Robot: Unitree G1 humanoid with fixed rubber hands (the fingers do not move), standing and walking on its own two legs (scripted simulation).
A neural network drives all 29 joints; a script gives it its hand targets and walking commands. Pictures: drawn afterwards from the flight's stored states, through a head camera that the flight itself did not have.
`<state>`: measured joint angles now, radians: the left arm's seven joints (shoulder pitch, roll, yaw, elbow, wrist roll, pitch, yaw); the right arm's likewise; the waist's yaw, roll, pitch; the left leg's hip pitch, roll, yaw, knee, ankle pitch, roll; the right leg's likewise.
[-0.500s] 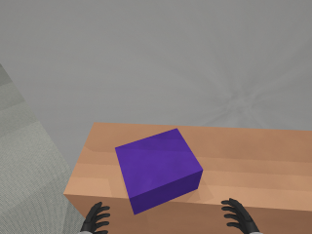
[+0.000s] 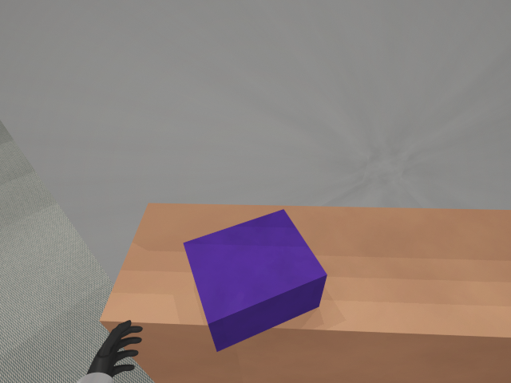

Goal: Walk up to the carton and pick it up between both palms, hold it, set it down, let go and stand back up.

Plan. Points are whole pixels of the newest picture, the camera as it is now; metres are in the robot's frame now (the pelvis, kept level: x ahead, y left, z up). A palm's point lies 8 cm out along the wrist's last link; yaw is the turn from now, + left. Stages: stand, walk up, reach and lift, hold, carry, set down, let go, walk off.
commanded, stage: stand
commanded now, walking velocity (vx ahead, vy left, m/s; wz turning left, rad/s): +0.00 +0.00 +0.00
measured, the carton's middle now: (252, 275) +0.40 +0.04 -0.14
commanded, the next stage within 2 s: none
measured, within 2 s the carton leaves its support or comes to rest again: neither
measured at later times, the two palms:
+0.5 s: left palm out of the picture +0.17 +0.27 -0.07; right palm out of the picture +0.08 -0.29 -0.10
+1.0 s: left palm out of the picture +0.15 +0.28 -0.07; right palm out of the picture +0.06 -0.29 -0.10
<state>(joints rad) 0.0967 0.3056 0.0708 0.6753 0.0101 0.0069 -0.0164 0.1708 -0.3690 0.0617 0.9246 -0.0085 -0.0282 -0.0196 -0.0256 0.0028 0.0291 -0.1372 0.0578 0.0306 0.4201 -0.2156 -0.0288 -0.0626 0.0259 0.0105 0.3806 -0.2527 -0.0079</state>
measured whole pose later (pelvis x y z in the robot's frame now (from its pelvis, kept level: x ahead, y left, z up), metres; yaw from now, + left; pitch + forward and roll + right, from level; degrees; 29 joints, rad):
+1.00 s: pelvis -0.02 +0.00 +0.00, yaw +0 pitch -5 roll -1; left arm 0.10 0.31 0.05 0.78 0.01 0.00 -0.01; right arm 0.17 -0.37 0.06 0.97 -0.01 -0.02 -0.01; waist -0.03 0.00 0.03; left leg -0.14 0.06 0.03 0.42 -0.19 -0.03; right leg -0.06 0.03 0.01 0.38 -0.23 -0.01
